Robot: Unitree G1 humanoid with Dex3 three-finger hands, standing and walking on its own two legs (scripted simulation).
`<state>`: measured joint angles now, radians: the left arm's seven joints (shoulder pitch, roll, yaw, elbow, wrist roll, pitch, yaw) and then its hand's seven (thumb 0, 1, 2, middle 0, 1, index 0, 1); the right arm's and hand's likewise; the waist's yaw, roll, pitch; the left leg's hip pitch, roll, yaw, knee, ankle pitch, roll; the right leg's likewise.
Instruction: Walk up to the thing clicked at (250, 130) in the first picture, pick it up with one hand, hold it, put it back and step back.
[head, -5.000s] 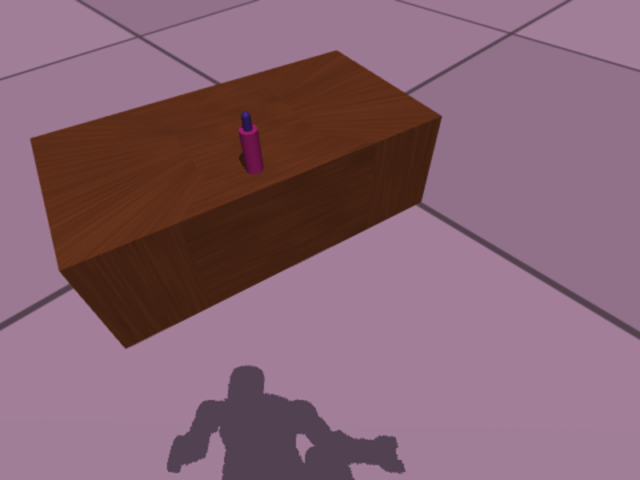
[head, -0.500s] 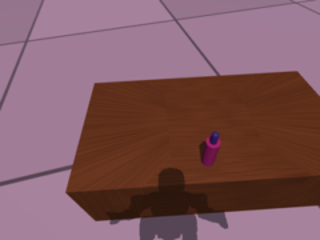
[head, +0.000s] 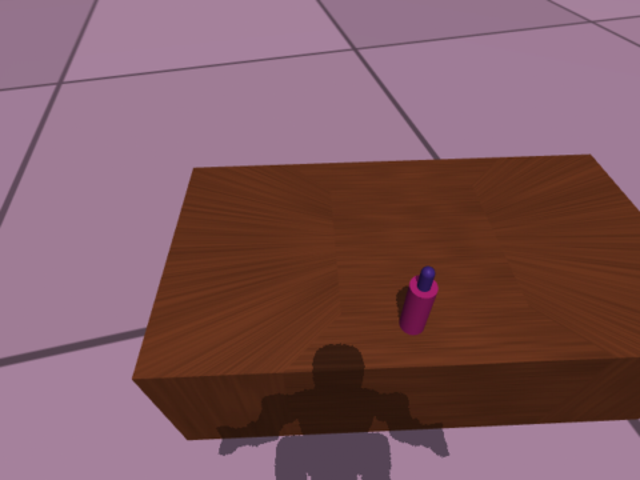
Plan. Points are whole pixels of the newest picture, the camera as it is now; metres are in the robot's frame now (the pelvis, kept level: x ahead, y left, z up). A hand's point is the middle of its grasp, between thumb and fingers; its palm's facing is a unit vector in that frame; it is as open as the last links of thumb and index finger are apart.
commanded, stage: stand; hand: right
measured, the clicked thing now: (419, 298) +0.51 -0.19 -0.23
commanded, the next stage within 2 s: none
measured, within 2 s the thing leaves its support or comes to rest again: neither
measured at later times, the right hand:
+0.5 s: hand out of the picture +0.06 -0.26 -0.16, palm faces -0.03 +0.95 -0.32, open 7.4 cm
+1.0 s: hand out of the picture +0.09 -0.26 -0.16, palm faces -0.04 +0.94 -0.33, open 7.4 cm
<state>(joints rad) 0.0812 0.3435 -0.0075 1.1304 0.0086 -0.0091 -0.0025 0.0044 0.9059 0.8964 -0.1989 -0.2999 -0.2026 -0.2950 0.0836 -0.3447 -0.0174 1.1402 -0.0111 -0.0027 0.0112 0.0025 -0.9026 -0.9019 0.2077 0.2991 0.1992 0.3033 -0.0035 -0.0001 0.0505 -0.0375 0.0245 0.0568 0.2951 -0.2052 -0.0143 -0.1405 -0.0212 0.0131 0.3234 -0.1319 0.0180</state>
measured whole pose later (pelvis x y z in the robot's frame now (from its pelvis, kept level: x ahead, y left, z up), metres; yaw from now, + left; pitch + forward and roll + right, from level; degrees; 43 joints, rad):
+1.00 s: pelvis +0.01 -0.01 +0.00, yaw +1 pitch -2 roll +0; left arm 0.09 0.35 -0.01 1.13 0.01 -0.01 0.00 0.00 0.91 0.90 -0.20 -0.30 -0.20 -0.30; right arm 0.11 -0.35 -0.01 1.13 -0.01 -0.01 0.01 0.00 -0.90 -0.90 0.21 0.30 0.20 0.30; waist 0.00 0.01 0.04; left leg -0.05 0.03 0.03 0.30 -0.21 -0.03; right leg -0.14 -0.01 -0.01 0.32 -0.15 0.01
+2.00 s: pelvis +0.01 -0.01 +0.00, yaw +2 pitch -2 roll +0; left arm 0.11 0.35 0.00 1.14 0.01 -0.01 0.00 0.00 0.91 0.90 -0.20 -0.30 -0.20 -0.30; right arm 0.13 -0.35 -0.01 1.13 -0.01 -0.01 0.01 0.00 -0.90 -0.90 0.21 0.30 0.20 0.30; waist 0.00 0.02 0.04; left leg -0.05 0.04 0.02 0.29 -0.21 -0.03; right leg -0.14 -0.01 -0.02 0.33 -0.15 0.00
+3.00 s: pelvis +0.02 +0.00 -0.04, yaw +1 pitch +9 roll +1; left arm 0.30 0.27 0.06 0.50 -0.02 -0.09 0.09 -0.01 -0.51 0.06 -0.06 -0.06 -0.06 -0.06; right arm 0.21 -0.39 -0.20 0.51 0.01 0.30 0.11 -0.01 0.55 -0.05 0.03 0.06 0.03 0.06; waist 0.01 -0.01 -0.09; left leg -0.45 0.02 0.03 0.75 -0.45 -0.02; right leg -0.55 -0.04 0.00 0.78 -0.38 0.01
